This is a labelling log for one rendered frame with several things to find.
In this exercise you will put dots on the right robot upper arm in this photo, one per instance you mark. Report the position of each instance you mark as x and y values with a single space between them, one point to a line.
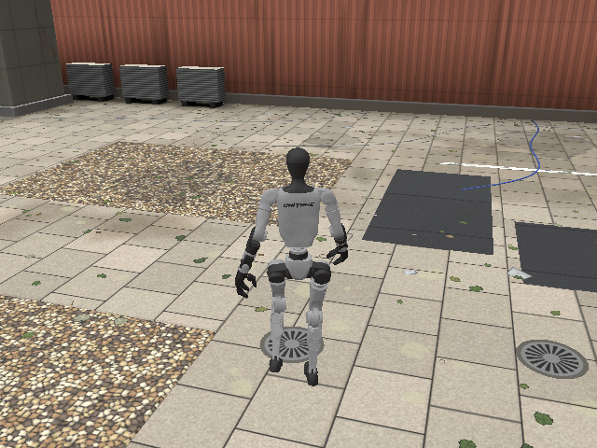
332 211

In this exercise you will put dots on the right robot forearm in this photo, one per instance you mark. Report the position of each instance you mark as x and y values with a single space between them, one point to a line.
341 242

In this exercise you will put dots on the robot right thigh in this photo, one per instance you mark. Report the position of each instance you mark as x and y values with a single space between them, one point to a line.
320 277

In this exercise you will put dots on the robot right foot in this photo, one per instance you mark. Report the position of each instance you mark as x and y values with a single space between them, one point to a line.
312 378

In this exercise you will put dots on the left robot upper arm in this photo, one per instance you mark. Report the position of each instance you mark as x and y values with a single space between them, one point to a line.
268 198

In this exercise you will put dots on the left robot forearm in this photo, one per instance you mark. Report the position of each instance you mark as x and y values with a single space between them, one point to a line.
249 254

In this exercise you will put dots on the robot right hand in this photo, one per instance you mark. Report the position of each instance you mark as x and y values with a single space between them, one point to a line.
342 258

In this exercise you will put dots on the robot left hand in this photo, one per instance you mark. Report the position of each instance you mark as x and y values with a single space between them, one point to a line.
240 285

